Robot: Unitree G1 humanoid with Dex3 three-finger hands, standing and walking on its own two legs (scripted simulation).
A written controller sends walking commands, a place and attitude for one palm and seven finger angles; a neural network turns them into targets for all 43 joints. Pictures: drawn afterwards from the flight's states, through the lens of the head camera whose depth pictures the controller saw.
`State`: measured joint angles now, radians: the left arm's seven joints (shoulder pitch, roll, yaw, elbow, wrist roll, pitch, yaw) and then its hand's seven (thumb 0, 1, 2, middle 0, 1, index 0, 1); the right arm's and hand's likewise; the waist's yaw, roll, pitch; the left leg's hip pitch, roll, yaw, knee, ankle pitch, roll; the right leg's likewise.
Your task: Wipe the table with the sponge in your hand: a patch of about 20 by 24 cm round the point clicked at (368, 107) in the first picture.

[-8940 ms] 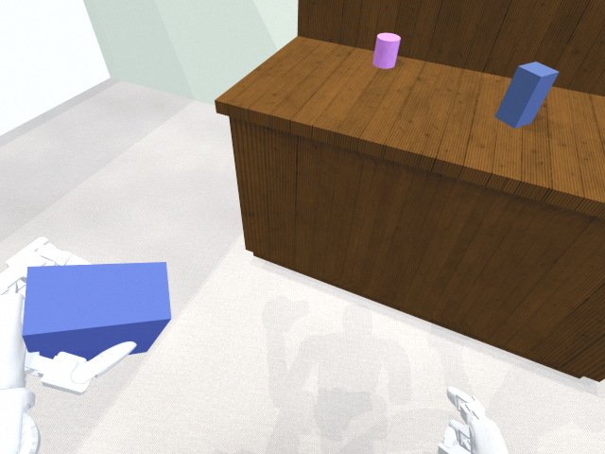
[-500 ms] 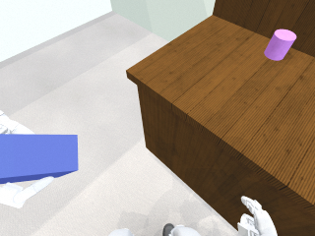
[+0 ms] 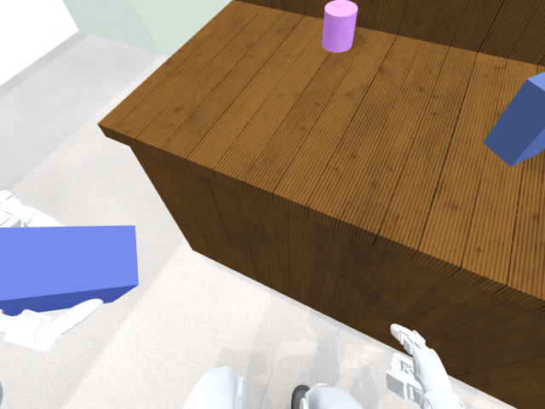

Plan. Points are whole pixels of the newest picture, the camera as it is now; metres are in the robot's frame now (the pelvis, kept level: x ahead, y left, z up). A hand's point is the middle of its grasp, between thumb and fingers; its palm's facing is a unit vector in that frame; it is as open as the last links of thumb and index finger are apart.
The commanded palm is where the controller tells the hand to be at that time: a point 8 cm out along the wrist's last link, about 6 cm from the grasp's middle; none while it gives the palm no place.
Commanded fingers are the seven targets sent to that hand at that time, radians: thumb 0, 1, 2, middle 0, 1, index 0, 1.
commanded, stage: turn to face it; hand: left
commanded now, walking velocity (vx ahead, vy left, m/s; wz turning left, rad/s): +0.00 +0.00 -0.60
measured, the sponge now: (83, 272) +0.24 +0.20 +0.15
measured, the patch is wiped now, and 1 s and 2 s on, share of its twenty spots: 0.00 0.00 0.00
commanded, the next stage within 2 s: take the last steps up to it in 1.26 s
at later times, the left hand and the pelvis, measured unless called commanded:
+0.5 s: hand (94, 285) +0.22 +0.17 +0.17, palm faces +0.14 -0.86 -0.48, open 10.0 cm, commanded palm +0.18 +0.22 +0.19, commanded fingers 0.00 0.10 1.30 -1.20 -1.60 -1.20 -1.60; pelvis -0.05 +0.00 +0.00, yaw -17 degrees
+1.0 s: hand (229, 279) +0.23 +0.05 +0.17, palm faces -0.14 -0.86 -0.49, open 10.0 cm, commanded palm +0.20 +0.10 +0.19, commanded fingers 0.00 0.10 1.30 -1.20 -1.60 -1.20 -1.60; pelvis -0.10 -0.03 +0.00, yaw -36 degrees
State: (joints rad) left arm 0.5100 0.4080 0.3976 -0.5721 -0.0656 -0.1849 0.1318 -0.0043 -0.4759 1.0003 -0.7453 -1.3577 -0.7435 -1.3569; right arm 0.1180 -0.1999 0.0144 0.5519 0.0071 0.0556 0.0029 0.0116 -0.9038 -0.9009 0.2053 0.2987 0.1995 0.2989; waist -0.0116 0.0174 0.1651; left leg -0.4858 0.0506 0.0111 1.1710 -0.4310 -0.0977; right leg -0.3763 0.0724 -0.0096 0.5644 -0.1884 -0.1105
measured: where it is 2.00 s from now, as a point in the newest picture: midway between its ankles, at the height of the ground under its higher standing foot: outside the picture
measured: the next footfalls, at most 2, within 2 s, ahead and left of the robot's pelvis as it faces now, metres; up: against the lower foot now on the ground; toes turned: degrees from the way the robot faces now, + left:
left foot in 0.34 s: -0.01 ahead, +0.15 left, +0.00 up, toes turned -8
right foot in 0.58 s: -0.01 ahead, -0.16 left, +0.00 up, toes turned -25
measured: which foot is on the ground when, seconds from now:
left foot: up 0.00-0.32, down 0.34-0.60, up 0.62-0.84, down 0.86-1.00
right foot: down 0.00-0.36, up 0.38-0.56, down 0.58-0.88, up 0.90-1.00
